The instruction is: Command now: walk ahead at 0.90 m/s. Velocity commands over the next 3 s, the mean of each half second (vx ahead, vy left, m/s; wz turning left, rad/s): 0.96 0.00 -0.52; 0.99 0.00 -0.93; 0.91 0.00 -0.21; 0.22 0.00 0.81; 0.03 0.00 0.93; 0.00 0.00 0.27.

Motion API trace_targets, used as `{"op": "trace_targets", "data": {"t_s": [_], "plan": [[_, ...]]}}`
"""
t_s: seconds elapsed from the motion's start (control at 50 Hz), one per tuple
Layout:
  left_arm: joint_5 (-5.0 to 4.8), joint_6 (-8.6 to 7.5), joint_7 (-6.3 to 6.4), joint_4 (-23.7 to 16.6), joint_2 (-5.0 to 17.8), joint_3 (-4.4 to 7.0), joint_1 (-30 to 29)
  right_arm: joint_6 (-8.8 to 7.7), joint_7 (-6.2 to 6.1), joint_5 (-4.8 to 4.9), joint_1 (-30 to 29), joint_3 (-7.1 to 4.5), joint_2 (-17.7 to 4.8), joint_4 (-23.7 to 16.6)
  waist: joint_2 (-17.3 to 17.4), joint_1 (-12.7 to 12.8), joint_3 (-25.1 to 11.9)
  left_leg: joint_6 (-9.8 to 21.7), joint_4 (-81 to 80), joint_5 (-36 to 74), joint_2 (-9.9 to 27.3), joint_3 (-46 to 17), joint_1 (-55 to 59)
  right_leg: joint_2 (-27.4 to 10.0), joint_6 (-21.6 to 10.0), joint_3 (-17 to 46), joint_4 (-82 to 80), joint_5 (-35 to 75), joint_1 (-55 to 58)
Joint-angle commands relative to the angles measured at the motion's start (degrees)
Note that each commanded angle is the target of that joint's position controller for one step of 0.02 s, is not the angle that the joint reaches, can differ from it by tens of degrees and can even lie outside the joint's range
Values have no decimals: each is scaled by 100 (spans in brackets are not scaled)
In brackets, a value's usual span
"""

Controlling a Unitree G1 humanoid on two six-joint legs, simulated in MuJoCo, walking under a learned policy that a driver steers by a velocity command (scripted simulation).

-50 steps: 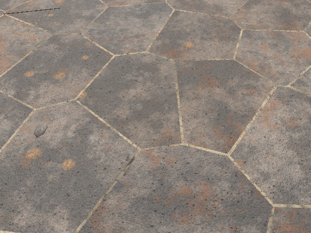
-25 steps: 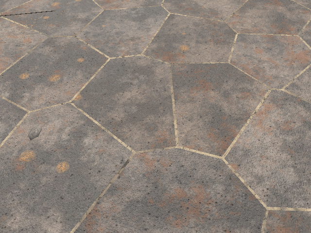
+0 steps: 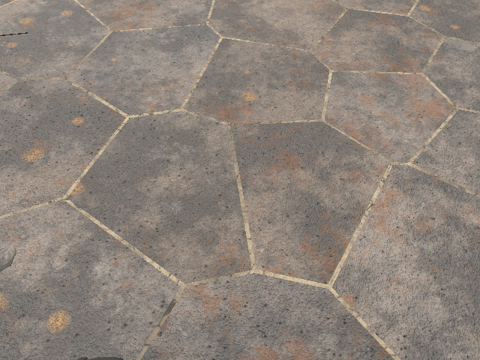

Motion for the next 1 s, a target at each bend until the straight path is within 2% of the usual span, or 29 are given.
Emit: {"op": "trace_targets", "data": {"t_s": [0.02,0.1,0.16,0.18,0.2,0.22,0.24,0.26,0.28,0.3,0.32,0.34,0.38,0.44,0.5,0.58,0.62,0.64,0.66,0.68,0.7,0.72,0.74,0.76,0.78,0.82,0.86,0.92,1.0], "plan": [[-62,-118,-100,-690,132,20,-1199,-76,-131,48,52,-157,-968,-258,638,65,1267,836,-1416,1198,1227,-653,-721,178,11,-276,-1189,711,2],[-149,-152,-310,-870,177,41,-1590,22,-140,34,153,-205,-1136,-220,723,95,1345,658,-1259,2229,1412,125,317,403,-291,-507,-2225,529,362],[-178,-69,-335,-1025,496,196,-1350,133,-151,-179,150,-300,-1421,-231,1440,484,722,482,127,6811,1637,502,1131,1069,-683,-975,-1971,-473,1233],[-206,-14,-315,-863,759,329,-552,214,-181,-269,70,-340,-1514,-255,1679,944,194,408,1214,8003,1684,546,1214,1265,-845,-1015,-1814,-751,2070],[-218,56,-258,-452,1086,500,881,282,-205,-289,-225,-376,-1622,-362,1627,1636,-505,275,2805,8498,1580,681,616,1366,-1038,-973,-1972,-589,3787],[-188,158,-160,-102,1435,645,2152,241,-249,-301,-371,-368,-1609,-598,1042,2011,-1137,112,4690,6681,1360,442,-1388,768,-1205,324,-1707,-1365,6131],[-93,83,-183,42,1793,691,2221,0,-10,-204,373,-25,-320,-861,-1317,949,-1855,-216,6900,-244,49,-311,-4249,-819,-2410,4058,-2693,-4278,8192],[-2,82,-100,172,1222,629,2576,-344,32,57,-465,-169,-1102,-964,-888,1477,-2183,117,7340,-425,-75,-1287,-4646,-805,-2151,5302,-3953,-4868,8145],[102,5,-75,192,1052,570,2356,-475,7,268,-1232,-238,-1321,-1313,-719,1390,-1097,302,7347,-161,193,-1288,-5105,-704,-1869,4657,-4124,-4029,7420],[110,-70,-97,87,981,525,1955,-566,-49,197,-1721,-185,-1268,-1500,264,1137,-579,377,6968,123,377,-1262,-4792,-496,-1762,4049,-4197,-3056,6255],[150,-104,-118,23,785,447,1553,-575,-75,69,-1905,-203,-1152,-1526,705,775,-154,369,6572,251,512,-1229,-4383,-215,-1701,3413,-4251,-2303,5115],[204,-117,-95,-72,668,390,1260,-495,-53,47,-1597,-212,-1077,-1548,509,370,-9,296,6315,287,630,-1324,-4030,12,-1759,3068,-4348,-2141,4420],[55,-69,-29,-118,558,344,1127,-343,-26,-36,-1492,-230,-1039,-1613,279,115,459,53,5779,87,731,-1157,-3987,204,-1820,2767,-4593,-2190,3540],[-15,-97,158,-157,714,354,1382,-314,-62,-206,-2625,-175,-1063,-2117,249,337,1145,-330,4126,1121,626,-719,-3695,508,-1739,2252,-4891,-1685,2165],[-35,-75,238,-131,895,432,1818,-351,-5,-163,-3474,-114,-838,-2463,99,758,1052,-462,2380,2938,161,-467,-2405,843,-1297,1854,-4636,-1320,1531],[-206,-11,291,-57,857,478,2191,-301,-41,146,-3829,-316,-1259,-2793,-208,886,804,-520,1394,2763,47,-979,-2222,575,-1013,2556,-3926,-1546,2947],[-137,95,306,-37,869,516,2205,-350,-55,203,-3308,-498,-1589,-2755,-320,539,391,-326,1340,1952,-42,-920,-1812,463,-853,2648,-2933,-7,3750],[-18,149,263,-108,900,507,2073,-353,-82,234,-2318,-623,-1759,-2605,-382,-25,-331,-139,1506,1648,63,-842,-818,629,-662,2439,-1788,906,3871],[192,168,205,-331,576,370,1808,-285,-158,193,-816,-670,-1965,-2429,-257,-687,-1480,171,2204,666,925,-1499,1194,774,-510,2104,78,535,2889],[-101,93,146,-582,-187,127,2937,-247,-57,-41,-372,-735,-2445,-2177,2656,44,-2636,1239,1000,-1827,2585,-5086,3207,1495,-237,1431,2228,-3350,824],[-347,120,222,-535,306,102,2757,-214,11,-27,-577,-673,-1935,-2220,2806,-71,-2249,1097,440,-3523,2622,-6024,2907,786,-274,1204,2976,-3033,-16],[-266,162,248,-585,706,190,1993,-137,-39,0,-940,-582,-1445,-2286,1940,-279,-1183,822,378,-2871,2298,-4869,2105,588,-258,918,3086,-2560,-357],[-118,182,243,-660,810,229,1492,-60,-56,-52,-1112,-552,-1380,-2179,837,-239,-519,665,398,-1474,2064,-3806,1232,386,-240,733,2916,-2275,-220],[15,173,209,-812,747,250,1024,-19,-45,-131,-1225,-550,-1359,-2051,367,-153,-19,594,324,-349,1816,-3032,429,197,-276,667,2591,-2113,-11],[-49,220,152,-898,641,274,1077,-36,-52,-195,-1408,-505,-1247,-1954,566,134,172,611,220,104,1714,-2547,-122,-22,-283,736,2402,-1993,262],[-183,383,111,-1006,415,250,1074,-70,16,-52,-1620,-450,-953,-1778,776,350,413,585,-20,454,1580,-1779,-624,-270,-298,661,2218,-2109,306],[-119,467,82,-1168,297,203,920,-93,31,40,-1741,-495,-1072,-1659,666,493,676,635,-247,945,1642,-1222,-917,-410,-247,609,2058,-1796,64],[-68,448,18,-1283,429,197,657,-115,-16,-59,-1943,-557,-1386,-1616,507,596,975,569,-556,1491,1491,-216,-1221,-404,-121,488,1250,-693,104],[-42,343,-178,-1484,537,197,-284,-68,-58,-44,-1406,-602,-1730,-1412,69,223,1301,294,-715,2210,1322,713,-614,-100,-352,-209,-389,308,380]]}}
Next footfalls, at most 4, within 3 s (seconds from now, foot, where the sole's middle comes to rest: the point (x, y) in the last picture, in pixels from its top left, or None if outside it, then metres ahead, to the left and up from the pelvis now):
0.22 right None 0.39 -0.13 -0.78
0.66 left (226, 262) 0.84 -0.03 -0.78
1.14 right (355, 222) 0.99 -0.49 -0.78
1.58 left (392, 147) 1.36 -0.75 -0.78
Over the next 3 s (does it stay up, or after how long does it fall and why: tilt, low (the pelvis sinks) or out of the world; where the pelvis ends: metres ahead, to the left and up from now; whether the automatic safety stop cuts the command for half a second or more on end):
stays up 1.25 -0.78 -0.01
